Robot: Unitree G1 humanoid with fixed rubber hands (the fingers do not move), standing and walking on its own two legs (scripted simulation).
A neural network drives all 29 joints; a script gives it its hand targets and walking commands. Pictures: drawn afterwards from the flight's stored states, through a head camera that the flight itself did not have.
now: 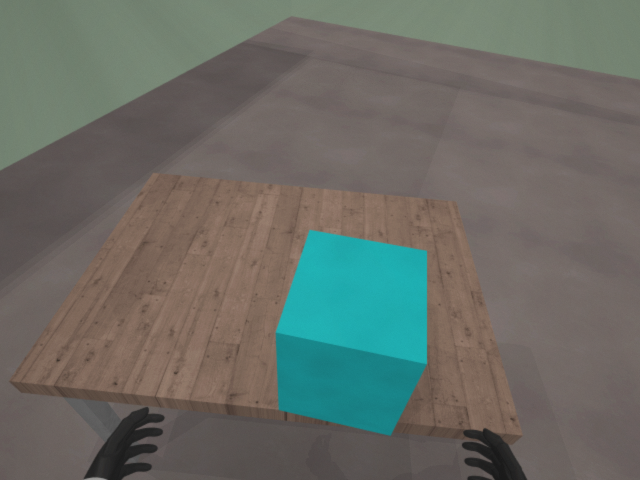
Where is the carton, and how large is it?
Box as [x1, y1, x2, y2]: [276, 230, 426, 435]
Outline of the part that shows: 309,230 276,330 279,409 390,435 426,364 426,251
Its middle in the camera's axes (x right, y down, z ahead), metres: +0.05 +0.15 +0.66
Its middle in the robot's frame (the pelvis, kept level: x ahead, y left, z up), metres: +0.40 -0.05 -0.10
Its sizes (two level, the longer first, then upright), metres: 0.210 0.200 0.250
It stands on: a table, 0.55 m high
